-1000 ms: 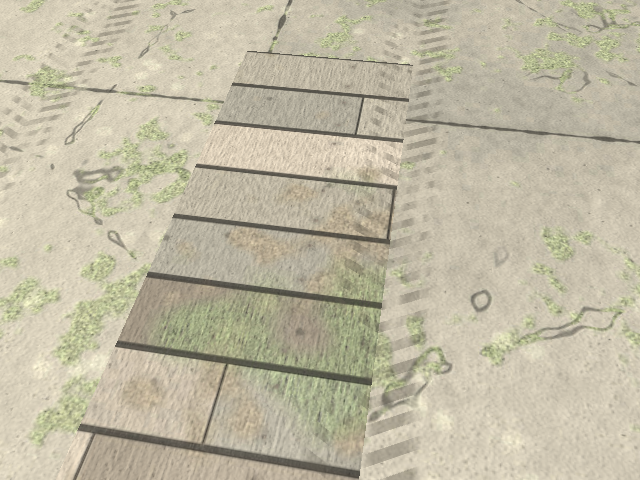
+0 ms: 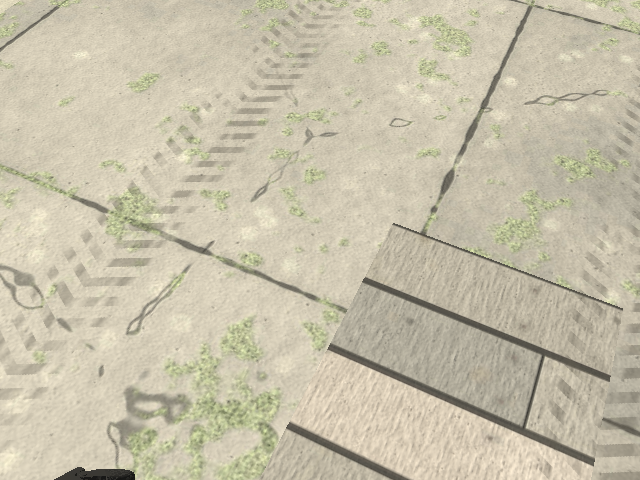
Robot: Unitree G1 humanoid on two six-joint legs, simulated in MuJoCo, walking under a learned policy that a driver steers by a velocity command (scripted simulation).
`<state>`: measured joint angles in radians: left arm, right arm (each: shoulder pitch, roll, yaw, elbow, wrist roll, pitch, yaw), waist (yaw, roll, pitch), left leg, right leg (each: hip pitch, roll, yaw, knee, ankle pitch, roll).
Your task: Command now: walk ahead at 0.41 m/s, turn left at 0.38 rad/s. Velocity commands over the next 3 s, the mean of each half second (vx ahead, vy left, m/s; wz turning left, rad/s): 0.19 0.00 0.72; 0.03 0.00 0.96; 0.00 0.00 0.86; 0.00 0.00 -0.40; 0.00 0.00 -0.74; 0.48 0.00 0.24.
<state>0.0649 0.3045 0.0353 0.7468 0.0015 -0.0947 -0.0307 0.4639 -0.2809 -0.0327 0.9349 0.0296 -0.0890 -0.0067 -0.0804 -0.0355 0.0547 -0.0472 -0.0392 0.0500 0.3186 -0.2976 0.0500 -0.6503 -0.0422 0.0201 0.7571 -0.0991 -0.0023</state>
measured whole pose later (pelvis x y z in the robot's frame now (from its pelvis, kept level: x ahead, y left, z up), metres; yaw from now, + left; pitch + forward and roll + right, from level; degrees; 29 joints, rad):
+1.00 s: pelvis +0.24 +0.02 -0.01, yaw +52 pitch +3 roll -1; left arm 0.05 0.30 0.09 0.75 -0.01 -0.02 0.00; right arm 0.14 -0.34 -0.10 0.53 0.03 0.06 -0.04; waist 0.00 0.01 0.03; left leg -0.37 -0.17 -0.32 0.57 -0.21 0.02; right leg -0.35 0.08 0.13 0.53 -0.26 0.05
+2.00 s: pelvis +0.24 +0.05 -0.02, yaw +60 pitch +2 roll +1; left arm 0.18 0.32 0.09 0.64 -0.01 0.07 -0.02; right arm 0.09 -0.31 -0.10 0.70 -0.01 0.02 -0.02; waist 0.01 0.03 0.07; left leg -0.34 0.11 0.18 0.82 -0.47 -0.04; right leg -0.34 -0.02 -0.08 0.66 -0.36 -0.05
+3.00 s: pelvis +0.35 +0.17 -0.01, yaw +48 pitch +3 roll -1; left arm 0.45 0.29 0.04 0.76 0.04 -0.07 0.01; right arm 0.18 -0.33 -0.08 0.69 -0.04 0.02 0.09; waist 0.06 0.05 -0.03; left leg -0.74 0.01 -0.02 1.16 -0.19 0.03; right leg 0.05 -0.01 -0.12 0.26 -0.36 0.01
